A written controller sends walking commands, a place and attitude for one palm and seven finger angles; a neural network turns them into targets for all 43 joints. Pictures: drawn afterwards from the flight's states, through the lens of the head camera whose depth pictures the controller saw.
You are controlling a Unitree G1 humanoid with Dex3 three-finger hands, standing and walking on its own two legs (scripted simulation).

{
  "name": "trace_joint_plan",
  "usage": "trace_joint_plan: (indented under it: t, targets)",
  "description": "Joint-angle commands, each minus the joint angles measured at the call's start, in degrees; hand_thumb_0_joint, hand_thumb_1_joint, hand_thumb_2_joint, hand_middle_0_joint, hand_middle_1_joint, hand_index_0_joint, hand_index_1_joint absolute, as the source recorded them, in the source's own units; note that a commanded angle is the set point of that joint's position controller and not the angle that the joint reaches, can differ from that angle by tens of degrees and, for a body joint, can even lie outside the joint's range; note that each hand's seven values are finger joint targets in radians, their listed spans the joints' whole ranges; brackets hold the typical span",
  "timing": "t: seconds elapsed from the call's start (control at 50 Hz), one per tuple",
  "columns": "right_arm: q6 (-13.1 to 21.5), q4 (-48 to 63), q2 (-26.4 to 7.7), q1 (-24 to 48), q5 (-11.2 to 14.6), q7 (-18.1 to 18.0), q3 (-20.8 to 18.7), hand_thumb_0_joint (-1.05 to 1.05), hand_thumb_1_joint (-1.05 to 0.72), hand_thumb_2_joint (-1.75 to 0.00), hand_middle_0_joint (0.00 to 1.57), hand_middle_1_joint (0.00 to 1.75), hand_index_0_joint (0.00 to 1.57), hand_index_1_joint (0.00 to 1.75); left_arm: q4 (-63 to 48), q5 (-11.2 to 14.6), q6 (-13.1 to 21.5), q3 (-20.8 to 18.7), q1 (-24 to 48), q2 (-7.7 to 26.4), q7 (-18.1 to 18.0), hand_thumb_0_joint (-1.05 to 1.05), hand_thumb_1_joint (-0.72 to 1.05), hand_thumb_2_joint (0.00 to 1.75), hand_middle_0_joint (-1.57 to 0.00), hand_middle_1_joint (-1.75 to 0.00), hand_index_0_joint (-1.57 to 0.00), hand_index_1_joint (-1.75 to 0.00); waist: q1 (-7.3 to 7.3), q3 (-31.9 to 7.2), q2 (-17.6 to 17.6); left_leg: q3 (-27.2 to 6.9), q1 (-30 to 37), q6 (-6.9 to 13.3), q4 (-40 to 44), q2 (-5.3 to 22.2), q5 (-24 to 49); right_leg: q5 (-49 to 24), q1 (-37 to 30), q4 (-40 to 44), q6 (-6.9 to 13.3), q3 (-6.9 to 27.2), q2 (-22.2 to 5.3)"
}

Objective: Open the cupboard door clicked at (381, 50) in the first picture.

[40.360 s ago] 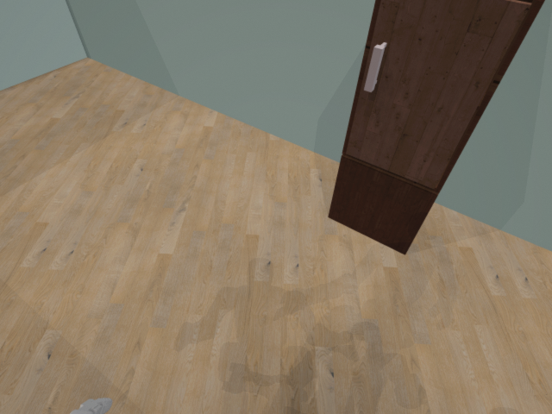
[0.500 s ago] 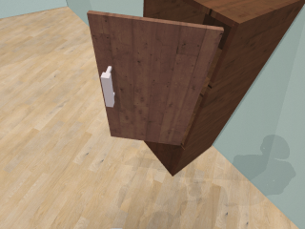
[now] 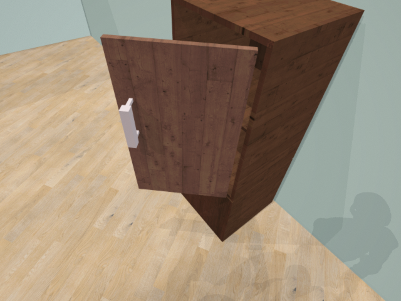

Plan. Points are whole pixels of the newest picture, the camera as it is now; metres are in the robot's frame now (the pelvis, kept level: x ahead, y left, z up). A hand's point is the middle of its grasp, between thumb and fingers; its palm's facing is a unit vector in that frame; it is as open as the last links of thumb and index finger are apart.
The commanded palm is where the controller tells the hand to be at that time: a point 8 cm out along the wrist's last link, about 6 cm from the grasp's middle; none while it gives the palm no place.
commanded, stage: come to a stop and stand still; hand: left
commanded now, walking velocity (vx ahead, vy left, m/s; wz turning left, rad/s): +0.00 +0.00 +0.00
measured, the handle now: (131, 123) +0.55 +0.23 +0.03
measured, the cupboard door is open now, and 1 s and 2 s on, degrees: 46 46 46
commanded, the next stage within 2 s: look again from close up in 0.70 s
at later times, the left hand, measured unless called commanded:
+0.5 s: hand out of the picture -0.01 +0.15 -0.18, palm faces +0.06 -0.99 -0.14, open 7.4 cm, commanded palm none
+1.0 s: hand out of the picture +0.02 +0.19 -0.18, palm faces -0.01 -0.98 -0.19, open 7.4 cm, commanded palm none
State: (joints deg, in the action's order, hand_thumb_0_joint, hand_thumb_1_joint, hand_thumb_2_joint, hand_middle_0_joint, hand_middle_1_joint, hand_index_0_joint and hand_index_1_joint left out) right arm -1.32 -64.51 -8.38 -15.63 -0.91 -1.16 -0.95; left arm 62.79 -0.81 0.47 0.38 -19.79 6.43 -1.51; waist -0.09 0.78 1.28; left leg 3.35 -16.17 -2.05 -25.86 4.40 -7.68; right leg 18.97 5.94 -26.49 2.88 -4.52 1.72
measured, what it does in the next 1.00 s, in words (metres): stands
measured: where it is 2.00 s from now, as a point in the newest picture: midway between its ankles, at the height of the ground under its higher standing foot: outside the picture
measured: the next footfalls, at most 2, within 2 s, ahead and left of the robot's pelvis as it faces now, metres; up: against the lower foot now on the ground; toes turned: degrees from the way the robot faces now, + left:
none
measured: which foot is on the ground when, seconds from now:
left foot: down 0.00-1.00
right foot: down 0.00-1.00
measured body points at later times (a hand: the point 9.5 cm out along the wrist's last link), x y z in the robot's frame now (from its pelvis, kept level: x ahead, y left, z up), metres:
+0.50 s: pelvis +0.03 +0.00 +0.00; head +0.03 +0.01 +0.45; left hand -0.01 +0.20 -0.16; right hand +0.00 -0.20 -0.16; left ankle +0.07 +0.15 -0.74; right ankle -0.05 -0.08 -0.74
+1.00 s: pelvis +0.04 +0.03 -0.01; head +0.06 +0.02 +0.44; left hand +0.02 +0.24 -0.17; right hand +0.05 -0.21 -0.16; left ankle +0.07 +0.15 -0.74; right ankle -0.05 -0.08 -0.74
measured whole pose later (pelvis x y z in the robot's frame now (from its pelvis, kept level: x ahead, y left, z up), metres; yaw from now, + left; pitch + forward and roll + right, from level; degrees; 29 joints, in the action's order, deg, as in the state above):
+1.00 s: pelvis +0.04 +0.03 -0.01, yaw -2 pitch +0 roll -1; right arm 0.7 -60.4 -9.7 -14.6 -0.8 -1.6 -0.3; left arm 62.2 -1.2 2.0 0.5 -19.8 7.1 -3.0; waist -0.6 2.5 -0.6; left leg 3.8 -17.8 -0.4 -33.8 3.3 -15.5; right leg 22.9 5.7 -29.0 0.8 -2.4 0.6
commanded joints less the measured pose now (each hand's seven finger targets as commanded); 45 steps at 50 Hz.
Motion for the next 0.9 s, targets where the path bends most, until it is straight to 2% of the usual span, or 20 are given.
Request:
trace_joint_plan:
  t: [0.0,0.02,0.1,0.12,0.16,0.28,0.5,0.58,0.68,0.76,0.78,0.8,0.82,0.84,0.86,0.88]
  targets:
    - [1.13,0.88,-2.27,-2.81,-0.06,-0.29,-0.01,0.00,-0.90,-0.90,0.20,0.30,0.20,0.30,-1.13,0.36,0.73,-1.20,-4.03,5.49,-0.46,0.00,0.90,0.90,-0.20,-0.30,-0.20,-0.30,-0.26,8.00,-2.27,-2.56,4.64,1.82,2.51,1.24,-1.78,2.93,13.44,12.50,0.49,8.34,-8.26]
    - [1.20,0.61,-2.07,-3.11,0.05,-0.40,0.04,0.00,-0.90,-0.90,0.20,0.30,0.20,0.30,-0.90,0.32,0.79,-1.14,-4.54,5.32,-0.54,0.00,0.90,0.90,-0.20,-0.30,-0.20,-0.30,-0.02,7.68,-1.42,-2.66,4.58,1.89,2.57,1.48,-1.28,1.70,12.36,12.68,0.34,8.15,-8.10]
    - [1.87,-0.02,-2.06,-4.34,0.09,-0.72,0.21,0.00,-0.90,-0.90,0.20,0.30,0.20,0.30,-0.22,0.53,1.06,-1.19,-5.64,4.51,-0.61,0.00,0.90,0.90,-0.20,-0.30,-0.20,-0.30,0.29,3.77,-2.45,-2.63,5.13,1.89,2.40,1.84,2.02,-5.35,7.85,10.82,0.36,7.34,-8.05]
    - [1.87,-0.30,-1.79,-4.35,0.17,-0.81,0.22,0.00,-0.90,-0.90,0.20,0.30,0.20,0.30,0.02,0.45,1.02,-1.12,-5.82,4.33,-0.69,0.00,0.90,0.90,-0.20,-0.30,-0.20,-0.30,0.49,4.62,-1.63,-2.79,5.00,1.98,2.44,1.88,2.36,-6.50,7.65,10.76,0.29,6.97,-7.78]
    - [2.04,-0.54,-1.72,-4.99,0.17,-0.90,0.27,0.00,-0.90,-0.90,0.20,0.30,0.20,0.30,0.24,0.50,1.06,-1.14,-6.26,3.87,-0.76,0.00,0.90,0.90,-0.20,-0.30,-0.20,-0.30,0.47,3.63,-1.69,-2.66,5.26,1.98,2.25,2.01,3.44,-8.64,6.71,10.05,0.27,6.78,-7.76]
    - [2.21,-1.18,-1.15,-6.05,0.24,-1.14,0.16,0.00,-0.90,-0.90,0.20,0.30,0.20,0.30,0.99,0.40,1.00,-1.09,-7.34,2.81,-1.05,0.00,0.90,0.90,-0.20,-0.30,-0.20,-0.30,0.58,3.81,-1.07,-2.66,5.94,2.34,2.37,2.30,4.98,-11.47,6.05,8.91,0.07,6.16,-7.46]
    - [2.22,-1.12,-1.00,-5.03,0.26,-1.18,0.20,0.00,-0.90,-0.90,0.20,0.30,0.20,0.30,1.50,0.18,1.11,-1.04,-8.63,2.69,-1.34,0.00,0.90,0.90,-0.20,-0.30,-0.20,-0.30,0.74,5.06,0.52,-2.20,7.10,2.64,2.25,2.34,6.93,-16.25,6.09,8.48,-0.76,5.62,-7.88]
    - [2.30,-0.93,-1.35,-4.44,0.22,-1.25,0.26,0.00,-0.90,-0.90,0.20,0.30,0.20,0.30,1.55,0.13,1.11,-1.11,-8.73,3.01,-1.39,0.00,0.90,0.90,-0.20,-0.30,-0.20,-0.30,0.77,4.59,-0.85,-1.88,7.63,2.63,1.97,2.22,7.95,-18.40,5.32,8.23,-0.91,5.64,-7.96]
    - [2.33,-0.64,-1.86,-3.76,0.26,-1.32,0.24,0.00,-0.90,-0.90,0.20,0.30,0.20,0.30,1.56,0.12,1.13,-1.13,-8.73,3.56,-1.43,0.00,0.90,0.90,-0.20,-0.30,-0.20,-0.30,0.69,3.48,-0.59,-1.68,8.53,2.57,1.58,2.21,8.78,-21.25,4.33,8.04,-1.14,5.73,-8.05]
    - [2.34,-0.49,-2.14,-3.42,0.26,-1.35,0.30,0.00,-0.90,-0.90,0.20,0.30,0.20,0.30,1.56,0.07,1.05,-1.10,-8.69,3.65,-1.40,0.00,0.90,0.90,-0.20,-0.30,-0.20,-0.30,0.80,4.26,-1.34,-1.63,8.48,2.55,1.87,2.22,8.87,-20.60,4.42,8.32,-1.19,5.68,-8.05]
    - [3.07,4.43,-5.14,3.73,0.73,-0.35,0.16,0.00,-0.90,-0.90,0.20,0.30,0.20,0.30,1.97,-1.16,2.83,-0.93,-9.86,6.53,-3.17,0.00,0.90,0.90,-0.20,-0.30,-0.20,-0.30,1.99,7.78,-3.27,0.47,2.54,1.51,-11.90,1.42,7.06,-43.26,10.04,10.15,-4.31,12.62,-11.36]
    - [2.25,5.90,-1.63,-0.39,0.38,0.14,0.13,0.00,-0.90,-0.90,0.20,0.30,0.20,0.30,-1.20,-0.97,3.24,-1.35,-5.97,8.59,-2.71,0.00,0.90,0.90,-0.20,-0.30,-0.20,-0.30,-2.33,6.46,-3.58,-1.38,-0.23,2.46,-11.03,-0.23,-8.28,-38.74,8.20,7.07,-1.16,10.92,-12.95]
    - [2.01,5.56,-1.40,-0.42,-0.12,0.26,0.14,0.00,-0.90,-0.90,0.20,0.30,0.20,0.30,-2.09,-1.05,3.39,-1.78,-4.47,9.10,-2.26,0.00,0.90,0.90,-0.20,-0.30,-0.20,-0.30,-1.45,6.15,-4.25,0.02,0.99,2.35,-8.70,-0.37,-7.86,-40.61,7.55,5.98,0.45,10.06,-13.38]
    - [2.04,5.49,-1.97,-2.87,-0.02,0.11,0.13,0.00,-0.90,-0.90,0.20,0.30,0.20,0.30,-1.84,-0.84,3.30,-1.30,-3.45,8.36,-2.11,0.00,0.90,0.90,-0.20,-0.30,-0.20,-0.30,-2.56,3.18,-1.41,-0.18,2.28,2.67,-7.55,-0.27,-5.53,-34.28,5.98,4.49,1.09,8.27,-11.00]
    - [2.44,5.71,-3.01,-4.45,0.01,0.07,0.16,0.00,-0.90,-0.90,0.20,0.30,0.20,0.30,-2.50,-0.61,3.30,-1.37,-3.54,7.19,-2.10,0.00,0.90,0.90,-0.20,-0.30,-0.20,-0.30,-2.38,-0.12,1.90,-1.66,2.79,3.14,-6.69,0.01,-0.99,-30.46,3.97,2.62,0.96,7.08,-8.99]
    - [2.83,6.05,-4.23,-4.27,0.11,-0.09,0.06,0.00,-0.90,-0.90,0.20,0.30,0.20,0.30,-2.86,-0.34,3.23,-1.34,-4.07,6.43,-2.12,0.00,0.90,0.90,-0.20,-0.30,-0.20,-0.30,-1.86,-2.24,3.37,-2.51,3.97,3.64,-6.42,0.72,3.94,-30.17,2.89,1.18,0.70,6.84,-7.81]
